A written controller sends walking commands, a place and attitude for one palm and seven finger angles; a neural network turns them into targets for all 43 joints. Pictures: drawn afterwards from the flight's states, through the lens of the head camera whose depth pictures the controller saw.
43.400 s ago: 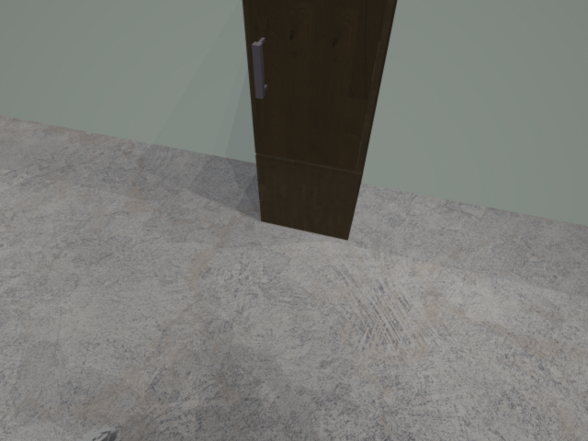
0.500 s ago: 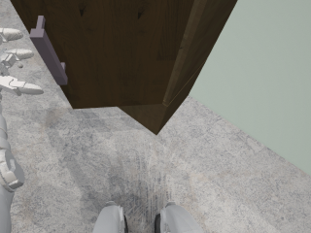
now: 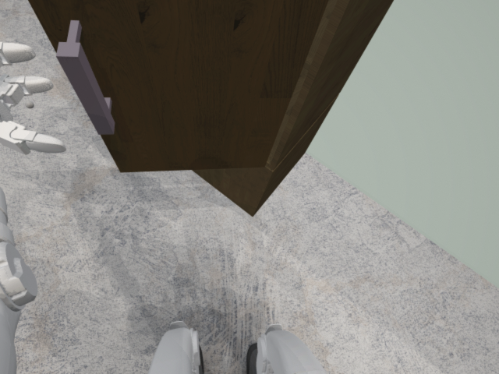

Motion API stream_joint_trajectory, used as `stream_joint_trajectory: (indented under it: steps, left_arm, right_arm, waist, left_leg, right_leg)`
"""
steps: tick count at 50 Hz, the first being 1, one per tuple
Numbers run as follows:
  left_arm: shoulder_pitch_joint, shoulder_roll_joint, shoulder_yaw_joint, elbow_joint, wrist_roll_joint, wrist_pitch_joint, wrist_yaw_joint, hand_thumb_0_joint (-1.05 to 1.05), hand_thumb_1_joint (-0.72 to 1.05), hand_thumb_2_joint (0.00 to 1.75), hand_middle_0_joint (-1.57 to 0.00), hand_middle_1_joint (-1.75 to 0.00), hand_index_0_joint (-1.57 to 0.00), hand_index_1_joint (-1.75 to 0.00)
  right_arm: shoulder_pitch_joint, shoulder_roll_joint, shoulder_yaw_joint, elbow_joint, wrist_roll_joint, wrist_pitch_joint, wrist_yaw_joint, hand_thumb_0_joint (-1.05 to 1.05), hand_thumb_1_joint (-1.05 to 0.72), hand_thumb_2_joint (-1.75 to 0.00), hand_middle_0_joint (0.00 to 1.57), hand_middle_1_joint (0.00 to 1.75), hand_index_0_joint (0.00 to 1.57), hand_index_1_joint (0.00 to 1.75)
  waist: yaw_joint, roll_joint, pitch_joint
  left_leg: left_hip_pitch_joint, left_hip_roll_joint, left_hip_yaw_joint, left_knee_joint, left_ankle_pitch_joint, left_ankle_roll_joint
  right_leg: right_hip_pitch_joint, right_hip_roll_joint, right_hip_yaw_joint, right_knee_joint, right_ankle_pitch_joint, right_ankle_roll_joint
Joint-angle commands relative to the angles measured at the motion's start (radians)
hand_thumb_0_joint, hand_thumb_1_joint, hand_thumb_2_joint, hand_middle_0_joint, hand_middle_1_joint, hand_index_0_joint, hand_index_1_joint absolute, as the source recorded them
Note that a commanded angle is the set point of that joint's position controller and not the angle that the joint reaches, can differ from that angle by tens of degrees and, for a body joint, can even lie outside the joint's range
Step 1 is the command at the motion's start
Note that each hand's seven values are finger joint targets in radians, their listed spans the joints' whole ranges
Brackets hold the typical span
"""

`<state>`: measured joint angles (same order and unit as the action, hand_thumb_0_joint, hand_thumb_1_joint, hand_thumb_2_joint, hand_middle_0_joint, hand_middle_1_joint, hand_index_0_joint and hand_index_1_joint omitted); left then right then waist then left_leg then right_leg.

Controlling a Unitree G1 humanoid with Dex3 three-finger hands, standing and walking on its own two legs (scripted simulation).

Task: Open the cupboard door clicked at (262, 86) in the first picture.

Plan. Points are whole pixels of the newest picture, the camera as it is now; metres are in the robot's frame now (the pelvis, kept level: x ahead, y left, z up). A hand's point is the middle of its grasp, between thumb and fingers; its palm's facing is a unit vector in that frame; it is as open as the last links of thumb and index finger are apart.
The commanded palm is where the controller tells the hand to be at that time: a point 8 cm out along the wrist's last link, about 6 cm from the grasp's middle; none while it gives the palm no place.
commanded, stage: move the hooked fingers beside the handle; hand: left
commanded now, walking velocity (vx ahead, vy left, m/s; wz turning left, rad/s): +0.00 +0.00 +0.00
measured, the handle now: (92, 83) +0.53 +0.22 +0.07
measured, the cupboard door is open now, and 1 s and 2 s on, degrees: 44 44 44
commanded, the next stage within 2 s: slide the fingers in behind the handle in 0.34 s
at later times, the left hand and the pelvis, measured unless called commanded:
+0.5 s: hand (34, 102) +0.49 +0.28 +0.08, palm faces +0.06 -1.00 -0.02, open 14.0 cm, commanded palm +0.47 +0.31 +0.07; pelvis +0.00 +0.00 +0.00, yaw +0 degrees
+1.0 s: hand (58, 105) +0.49 +0.25 +0.07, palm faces +0.09 -1.00 -0.01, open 14.0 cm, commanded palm +0.47 +0.27 +0.07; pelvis -0.01 -0.01 +0.00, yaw +1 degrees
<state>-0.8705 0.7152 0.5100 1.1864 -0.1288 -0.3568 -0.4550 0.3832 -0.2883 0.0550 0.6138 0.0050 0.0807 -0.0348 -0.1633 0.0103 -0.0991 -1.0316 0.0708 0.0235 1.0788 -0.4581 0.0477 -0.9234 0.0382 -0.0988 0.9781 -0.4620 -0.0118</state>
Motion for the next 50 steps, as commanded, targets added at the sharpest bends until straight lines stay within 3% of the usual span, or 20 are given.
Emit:
stream_joint_trajectory:
  steps: [1, 3, 4, 10, 13, 17, 21, 22, 23, 27, 31, 33, 35, 37, 38, 41, 44, 46, 49, 50]
  left_arm:
    - [-0.387, 0.279, 0.01, -0.217, -0.023, -0.055, 0.01, 0.0, -0.5, 0.3, -0.3, -1.2, -0.3, -1.2]
    - [-0.414, 0.269, -0.001, -0.194, -0.018, -0.058, 0.023, 0.0, -0.5, 0.3, -0.3, -1.2, -0.3, -1.2]
    - [-0.42, 0.304, 0.025, -0.206, -0.015, -0.065, 0.033, 0.0, -0.5, 0.3, -0.3, -1.2, -0.3, -1.2]
    - [-0.41, 0.284, 0.017, -0.205, -0.017, -0.08, 0.038, 0.0, -0.5, 0.3, -0.3, -1.2, -0.3, -1.2]
    - [-0.41, 0.278, 0.003, -0.165, -0.01, -0.063, 0.033, 0.0, -0.5, 0.3, -0.3, -1.2, -0.3, -1.2]
    - [-0.421, 0.33, 0.041, -0.214, -0.008, -0.078, 0.036, 0.0, -0.5, 0.3, -0.3, -1.2, -0.3, -1.2]
    - [-0.395, 0.271, 0.017, -0.255, -0.027, -0.092, 0.027, 0.0, -0.5, 0.3, -0.3, -1.2, -0.3, -1.2]
    - [-0.36, 0.269, 0.019, -0.226, -0.027, -0.082, 0.026, 0.0, -0.5, 0.3, -0.3, -1.2, -0.3, -1.2]
    - [-0.367, 0.23, -0.013, -0.215, -0.03, -0.073, 0.024, 0.0, -0.5, 0.3, -0.3, -1.2, -0.3, -1.2]
    - [-0.395, 0.207, -0.032, -0.199, -0.028, -0.059, 0.042, 0.0, -0.5, 0.3, -0.3, -1.2, -0.3, -1.2]
    - [-0.398, 0.225, -0.007, -0.223, -0.024, -0.085, 0.072, 0.0, -0.5, 0.3, -0.3, -1.2, -0.3, -1.2]
    - [-0.395, 0.223, -0.011, -0.217, -0.015, -0.09, 0.081, 0.0, -0.5, 0.3, -0.3, -1.2, -0.3, -1.2]
    - [-0.423, 0.201, -0.03, -0.217, -0.014, -0.095, 0.089, 0.0, -0.5, 0.3, -0.3, -1.2, -0.3, -1.2]
    - [-0.4, 0.228, -0.009, -0.194, -0.004, -0.09, 0.098, 0.0, -0.5, 0.3, -0.3, -1.2, -0.3, -1.2]
    - [-0.422, 0.216, -0.024, -0.211, -0.004, -0.092, 0.1, 0.0, -0.5, 0.3, -0.3, -1.2, -0.3, -1.2]
    - [-0.417, 0.201, -0.03, -0.213, -0.005, -0.096, 0.104, 0.0, -0.5, 0.3, -0.3, -1.2, -0.3, -1.2]
    - [-0.46, 0.139, -0.083, -0.202, -0.007, -0.09, 0.104, 0.0, -0.5, 0.3, -0.3, -1.2, -0.3, -1.2]
    - [-0.461, 0.163, -0.057, -0.221, -0.009, -0.1, 0.108, 0.0, -0.5, 0.3, -0.3, -1.2, -0.3, -1.2]
    - [-0.458, 0.127, -0.084, -0.22, -0.01, -0.094, 0.109, 0.0, -0.5, 0.3, -0.3, -1.2, -0.3, -1.2]
    - [-0.466, 0.098, -0.1, -0.237, -0.019, -0.1, 0.11, 0.0, -0.5, 0.3, -0.3, -1.2, -0.3, -1.2]
  right_arm:
    - [0.188, -0.201, -0.078, -0.044, 0.001, 0.0, -0.017, 0.0, -0.9, -0.9, 0.2, 0.3, 0.2, 0.3]
    - [0.181, -0.202, -0.077, -0.04, 0.0, -0.001, -0.015, 0.0, -0.9, -0.9, 0.2, 0.3, 0.2, 0.3]
    - [0.183, -0.207, -0.079, -0.042, -0.002, -0.003, -0.018, 0.0, -0.9, -0.9, 0.2, 0.3, 0.2, 0.3]
    - [0.181, -0.204, -0.077, -0.049, -0.004, -0.005, -0.017, 0.0, -0.9, -0.9, 0.2, 0.3, 0.2, 0.3]
    - [0.176, -0.203, -0.072, -0.05, -0.001, -0.001, -0.016, 0.0, -0.9, -0.9, 0.2, 0.3, 0.2, 0.3]
    - [0.184, -0.208, -0.076, -0.052, -0.005, -0.003, -0.019, 0.0, -0.9, -0.9, 0.2, 0.3, 0.2, 0.3]
    - [0.185, -0.2, -0.081, -0.046, -0.005, 0.0, -0.012, 0.0, -0.9, -0.9, 0.2, 0.3, 0.2, 0.3]
    - [0.186, -0.2, -0.081, -0.045, -0.003, 0.002, -0.013, 0.0, -0.9, -0.9, 0.2, 0.3, 0.2, 0.3]
    - [0.181, -0.197, -0.078, -0.045, 0.0, 0.005, -0.011, 0.0, -0.9, -0.9, 0.2, 0.3, 0.2, 0.3]
    - [0.183, -0.2, -0.078, -0.041, 0.0, 0.007, -0.014, 0.0, -0.9, -0.9, 0.2, 0.3, 0.2, 0.3]
    - [0.183, -0.197, -0.081, -0.042, -0.004, -0.001, -0.013, 0.0, -0.9, -0.9, 0.2, 0.3, 0.2, 0.3]
    - [0.181, -0.192, -0.078, -0.042, -0.003, -0.002, -0.01, 0.0, -0.9, -0.9, 0.2, 0.3, 0.2, 0.3]
    - [0.179, -0.189, -0.076, -0.04, -0.003, -0.001, -0.01, 0.0, -0.9, -0.9, 0.2, 0.3, 0.2, 0.3]
    - [0.179, -0.195, -0.079, -0.043, -0.002, 0.0, -0.011, 0.0, -0.9, -0.9, 0.2, 0.3, 0.2, 0.3]
    - [0.173, -0.192, -0.076, -0.045, -0.002, -0.002, -0.009, 0.0, -0.9, -0.9, 0.2, 0.3, 0.2, 0.3]
    - [0.173, -0.189, -0.077, -0.043, -0.002, -0.002, -0.007, 0.0, -0.9, -0.9, 0.2, 0.3, 0.2, 0.3]
    - [0.169, -0.186, -0.077, -0.034, -0.001, -0.006, -0.008, 0.0, -0.9, -0.9, 0.2, 0.3, 0.2, 0.3]
    - [0.178, -0.189, -0.081, -0.028, -0.004, -0.008, -0.01, 0.0, -0.9, -0.9, 0.2, 0.3, 0.2, 0.3]
    - [0.176, -0.184, -0.081, -0.02, -0.004, -0.01, -0.007, 0.0, -0.9, -0.9, 0.2, 0.3, 0.2, 0.3]
    - [0.178, -0.18, -0.08, -0.019, -0.004, -0.012, -0.005, 0.0, -0.9, -0.9, 0.2, 0.3, 0.2, 0.3]
  waist:
    - [-0.002, 0.225, -0.49]
    - [-0.017, 0.203, -0.44]
    - [-0.011, 0.198, -0.45]
    - [-0.008, 0.216, -0.485]
    - [-0.015, 0.19, -0.454]
    - [0.001, 0.221, -0.508]
    - [0.002, 0.239, -0.542]
    - [0.009, 0.227, -0.513]
    - [-0.005, 0.21, -0.485]
    - [-0.014, 0.182, -0.434]
    - [-0.006, 0.182, -0.472]
    - [-0.001, 0.19, -0.462]
    - [-0.013, 0.187, -0.439]
    - [-0.006, 0.173, -0.446]
    - [-0.008, 0.2, -0.452]
    - [-0.007, 0.196, -0.475]
    - [-0.033, 0.179, -0.436]
    - [-0.022, 0.188, -0.491]
    - [-0.028, 0.176, -0.475]
    - [-0.03, 0.2, -0.479]
  left_leg:
    - [0.58, -0.013, -0.112, -0.103, 0.505, -0.019]
    - [0.553, -0.011, -0.118, -0.106, 0.449, -0.02]
    - [0.55, -0.011, -0.121, -0.11, 0.446, -0.019]
    - [0.575, -0.012, -0.122, -0.103, 0.481, -0.022]
    - [0.526, -0.014, -0.115, -0.104, 0.439, -0.019]
    - [0.562, -0.012, -0.123, -0.103, 0.478, -0.024]
    - [0.626, -0.007, -0.125, -0.101, 0.531, -0.029]
    - [0.604, -0.009, -0.124, -0.107, 0.519, -0.028]
    - [0.586, -0.01, -0.12, -0.113, 0.481, -0.024]
    - [0.553, -0.013, -0.124, -0.128, 0.41, -0.02]
    - [0.551, -0.017, -0.117, -0.123, 0.414, -0.019]
    - [0.532, -0.02, -0.109, -0.12, 0.411, -0.018]
    - [0.527, -0.02, -0.11, -0.118, 0.397, -0.017]
    - [0.517, -0.019, -0.111, -0.121, 0.388, -0.018]
    - [0.524, -0.02, -0.109, -0.122, 0.384, -0.019]
    - [0.531, -0.022, -0.105, -0.113, 0.403, -0.018]
    - [0.513, -0.021, -0.109, -0.114, 0.353, -0.015]
    - [0.546, -0.02, -0.113, -0.107, 0.397, -0.016]
    - [0.536, -0.021, -0.109, -0.105, 0.391, -0.015]
    - [0.557, -0.022, -0.112, -0.104, 0.416, -0.016]
  right_leg:
    - [0.04, 0.033, 0.045, -0.097, 0.306, -0.01]
    - [0.012, 0.033, 0.041, -0.101, 0.262, -0.01]
    - [0.027, 0.032, 0.042, -0.099, 0.26, -0.011]
    - [0.03, 0.033, 0.042, -0.09, 0.279, -0.015]
    - [0.038, 0.032, 0.045, -0.093, 0.268, -0.009]
    - [0.046, 0.032, 0.044, -0.085, 0.282, -0.012]
    - [0.036, 0.036, 0.041, -0.091, 0.3, -0.011]
    - [0.042, 0.037, 0.04, -0.095, 0.294, -0.013]
    - [0.035, 0.036, 0.038, -0.102, 0.279, -0.009]
    - [0.018, 0.033, 0.037, -0.112, 0.235, -0.01]
    - [0.049, 0.032, 0.047, -0.108, 0.251, -0.011]
    - [0.065, 0.031, 0.049, -0.105, 0.259, -0.011]
    - [0.048, 0.032, 0.049, -0.103, 0.25, -0.013]
    - [0.059, 0.031, 0.05, -0.103, 0.248, -0.011]
    - [0.054, 0.03, 0.052, -0.102, 0.244, -0.01]
    - [0.067, 0.03, 0.055, -0.101, 0.266, -0.01]
    - [0.038, 0.03, 0.054, -0.108, 0.233, -0.007]
    - [0.05, 0.029, 0.055, -0.099, 0.262, -0.01]
    - [0.053, 0.03, 0.055, -0.104, 0.265, -0.009]
    - [0.041, 0.031, 0.053, -0.101, 0.276, -0.012]
